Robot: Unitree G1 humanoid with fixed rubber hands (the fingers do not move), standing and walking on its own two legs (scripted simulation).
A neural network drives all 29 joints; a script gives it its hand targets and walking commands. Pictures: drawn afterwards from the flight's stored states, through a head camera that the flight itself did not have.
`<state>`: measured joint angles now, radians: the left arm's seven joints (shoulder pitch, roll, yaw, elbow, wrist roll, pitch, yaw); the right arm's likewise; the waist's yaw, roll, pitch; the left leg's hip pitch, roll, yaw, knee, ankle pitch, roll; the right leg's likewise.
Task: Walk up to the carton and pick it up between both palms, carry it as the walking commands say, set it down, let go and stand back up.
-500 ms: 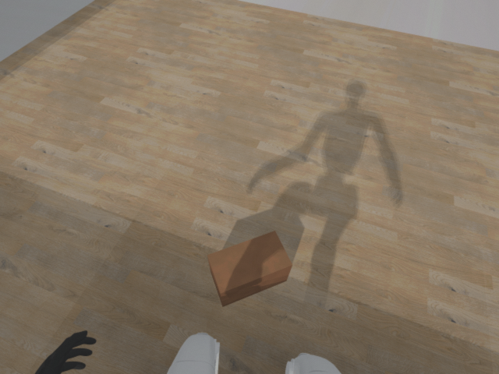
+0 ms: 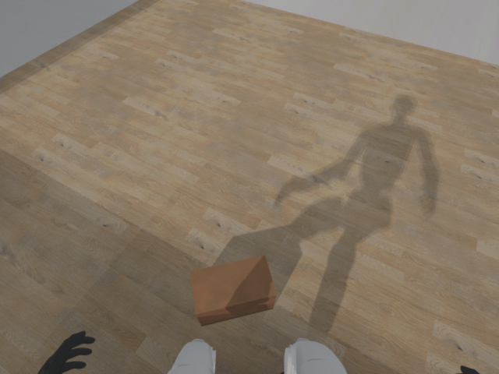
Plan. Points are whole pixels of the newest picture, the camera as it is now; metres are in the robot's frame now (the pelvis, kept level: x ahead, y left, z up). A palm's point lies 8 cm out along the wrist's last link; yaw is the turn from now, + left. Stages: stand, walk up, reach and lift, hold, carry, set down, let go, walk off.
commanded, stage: walk up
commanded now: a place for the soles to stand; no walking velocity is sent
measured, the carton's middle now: (233, 290) +0.44 +0.05 -0.63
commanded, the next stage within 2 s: none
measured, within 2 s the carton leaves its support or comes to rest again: neither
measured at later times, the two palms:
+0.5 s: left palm out of the picture -0.01 +0.36 -0.05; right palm out of the picture +0.11 -0.30 -0.09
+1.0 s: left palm out of the picture -0.03 +0.42 -0.05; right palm (393, 341) +0.17 -0.22 -0.06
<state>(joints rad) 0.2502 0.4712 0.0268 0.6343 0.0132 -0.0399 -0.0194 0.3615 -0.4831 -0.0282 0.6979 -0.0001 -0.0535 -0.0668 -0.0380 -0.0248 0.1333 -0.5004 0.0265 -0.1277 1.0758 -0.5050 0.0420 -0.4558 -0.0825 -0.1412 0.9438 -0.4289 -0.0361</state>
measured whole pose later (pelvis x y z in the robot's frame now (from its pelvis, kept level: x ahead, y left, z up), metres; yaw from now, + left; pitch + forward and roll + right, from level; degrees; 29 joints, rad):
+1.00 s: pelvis -0.02 +0.07 +0.02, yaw +14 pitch +1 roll -2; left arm 0.26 0.47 0.03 0.80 0.01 -0.07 0.02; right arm 0.27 -0.47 -0.03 0.70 0.00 -0.05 0.01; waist 0.02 0.06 0.05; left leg -0.49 -0.01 0.00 0.84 -0.36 0.04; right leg -0.40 -0.09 -0.14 0.85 -0.49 0.00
